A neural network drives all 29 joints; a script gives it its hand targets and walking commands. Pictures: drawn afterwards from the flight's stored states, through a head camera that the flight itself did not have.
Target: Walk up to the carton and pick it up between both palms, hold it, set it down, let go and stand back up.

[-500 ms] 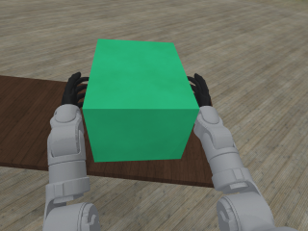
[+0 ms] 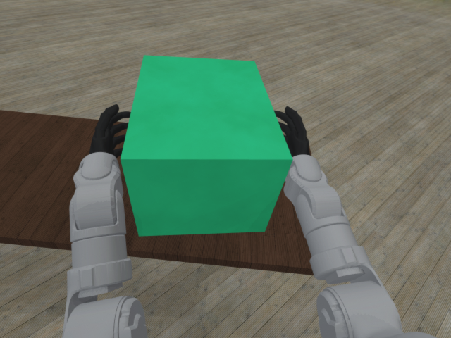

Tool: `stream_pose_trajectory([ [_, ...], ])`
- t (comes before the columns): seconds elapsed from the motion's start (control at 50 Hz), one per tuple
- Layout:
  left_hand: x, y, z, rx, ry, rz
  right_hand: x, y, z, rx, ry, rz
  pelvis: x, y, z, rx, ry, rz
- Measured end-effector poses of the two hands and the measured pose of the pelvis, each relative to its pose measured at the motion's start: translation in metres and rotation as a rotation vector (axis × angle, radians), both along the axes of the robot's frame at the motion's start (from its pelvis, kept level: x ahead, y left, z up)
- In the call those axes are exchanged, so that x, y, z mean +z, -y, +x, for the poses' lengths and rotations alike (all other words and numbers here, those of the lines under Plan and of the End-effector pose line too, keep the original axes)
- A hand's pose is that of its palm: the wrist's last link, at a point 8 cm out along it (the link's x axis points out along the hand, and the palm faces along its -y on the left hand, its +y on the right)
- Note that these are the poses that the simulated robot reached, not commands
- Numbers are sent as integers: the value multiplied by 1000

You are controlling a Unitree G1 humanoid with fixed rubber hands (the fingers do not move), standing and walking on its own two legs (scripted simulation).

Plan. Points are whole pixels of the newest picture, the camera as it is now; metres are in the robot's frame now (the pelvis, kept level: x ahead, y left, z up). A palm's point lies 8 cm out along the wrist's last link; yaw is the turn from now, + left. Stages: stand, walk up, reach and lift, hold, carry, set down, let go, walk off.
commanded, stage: set down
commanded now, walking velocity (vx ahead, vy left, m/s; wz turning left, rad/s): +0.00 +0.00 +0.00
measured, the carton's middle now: (202, 140) +0.43 +0.01 +0.15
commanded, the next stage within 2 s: none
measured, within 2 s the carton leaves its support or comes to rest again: neither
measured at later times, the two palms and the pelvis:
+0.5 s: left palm (109, 162) +0.39 +0.18 +0.13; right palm (280, 161) +0.39 -0.14 +0.13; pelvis +0.02 +0.00 +0.00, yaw +1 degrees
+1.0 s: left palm (114, 164) +0.41 +0.18 +0.11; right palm (277, 162) +0.40 -0.14 +0.11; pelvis +0.03 +0.00 +0.00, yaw +0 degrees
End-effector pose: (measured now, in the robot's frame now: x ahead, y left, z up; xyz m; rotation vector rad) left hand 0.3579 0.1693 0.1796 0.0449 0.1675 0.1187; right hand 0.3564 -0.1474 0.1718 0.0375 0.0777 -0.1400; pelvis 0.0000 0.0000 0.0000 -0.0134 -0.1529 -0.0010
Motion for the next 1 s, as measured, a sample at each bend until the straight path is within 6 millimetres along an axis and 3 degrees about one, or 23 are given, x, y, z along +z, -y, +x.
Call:
stream_pose_trajectory([
  [0.2,4,-4,9,-5,73,7,1,-4,8,-7,83,-28,0,-1,4,-6,4,7],
  [0.44,-40,-11,26,-6,33,22,-43,-11,25,-1,56,-54,1,-2,20,9,-25,-1],
  [0.68,-52,-1,44,-22,29,23,-48,-1,38,-17,57,-67,1,-1,32,6,-67,-5],
  [1.0,-68,-7,49,-14,-16,9,-63,-7,45,-11,16,-71,2,-2,30,2,-93,-4],
])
